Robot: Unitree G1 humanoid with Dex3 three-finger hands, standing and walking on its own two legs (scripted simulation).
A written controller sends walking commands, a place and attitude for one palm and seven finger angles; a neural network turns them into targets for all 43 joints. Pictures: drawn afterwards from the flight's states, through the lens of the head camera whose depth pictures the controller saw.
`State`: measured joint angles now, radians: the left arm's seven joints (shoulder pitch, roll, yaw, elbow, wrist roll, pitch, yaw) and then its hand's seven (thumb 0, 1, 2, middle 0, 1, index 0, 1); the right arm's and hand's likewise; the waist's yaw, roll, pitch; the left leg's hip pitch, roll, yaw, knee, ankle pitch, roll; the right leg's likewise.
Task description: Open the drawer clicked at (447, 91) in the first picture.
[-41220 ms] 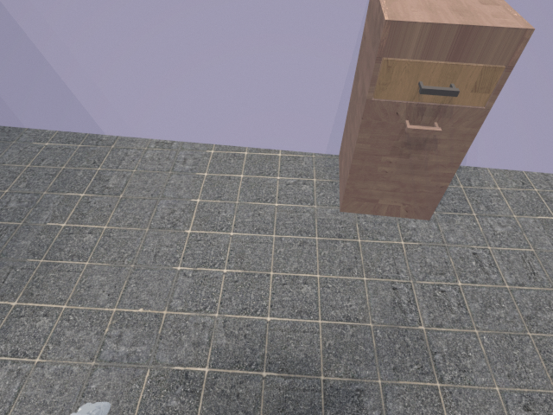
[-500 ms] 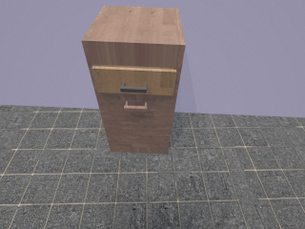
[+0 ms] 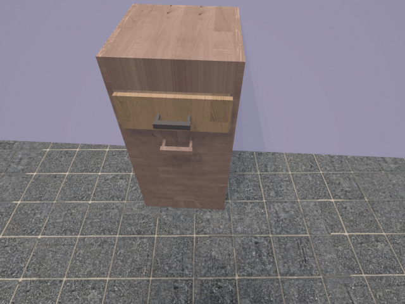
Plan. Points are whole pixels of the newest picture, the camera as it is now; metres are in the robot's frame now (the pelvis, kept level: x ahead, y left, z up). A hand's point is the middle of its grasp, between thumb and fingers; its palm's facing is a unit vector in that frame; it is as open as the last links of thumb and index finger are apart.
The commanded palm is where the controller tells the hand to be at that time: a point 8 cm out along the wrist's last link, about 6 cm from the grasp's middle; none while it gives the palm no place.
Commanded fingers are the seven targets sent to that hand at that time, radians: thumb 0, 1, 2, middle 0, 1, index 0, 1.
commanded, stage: shuffle to correct the standing spot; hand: left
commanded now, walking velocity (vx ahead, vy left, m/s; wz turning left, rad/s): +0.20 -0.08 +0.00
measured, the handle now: (172, 121) +0.67 +0.15 -0.07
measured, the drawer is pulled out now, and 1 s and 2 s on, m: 0.03 0.03 0.03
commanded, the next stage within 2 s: come to a stop and stand still in 0.38 s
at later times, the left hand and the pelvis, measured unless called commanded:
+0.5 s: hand (135, 276) +0.21 +0.18 -0.16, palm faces +0.01 -0.97 -0.24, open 7.2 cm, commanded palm none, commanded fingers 0.00 0.90 0.90 -0.20 -0.30 -0.20 -0.30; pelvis +0.15 -0.02 +0.00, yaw +0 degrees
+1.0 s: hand (151, 254) +0.26 +0.15 -0.16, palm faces +0.04 -0.97 -0.24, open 7.3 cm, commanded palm none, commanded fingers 0.00 0.90 0.90 -0.20 -0.30 -0.20 -0.30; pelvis +0.20 -0.04 +0.01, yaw +0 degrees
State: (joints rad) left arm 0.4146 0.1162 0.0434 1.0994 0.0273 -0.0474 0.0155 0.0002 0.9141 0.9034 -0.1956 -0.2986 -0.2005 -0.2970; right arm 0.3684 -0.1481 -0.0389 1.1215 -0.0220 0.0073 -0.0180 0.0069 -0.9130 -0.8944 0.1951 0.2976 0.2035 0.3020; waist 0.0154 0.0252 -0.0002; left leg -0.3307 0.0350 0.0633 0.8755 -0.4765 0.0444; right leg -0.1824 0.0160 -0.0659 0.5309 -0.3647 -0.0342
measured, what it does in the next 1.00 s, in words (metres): walks ahead: left foot, then right foot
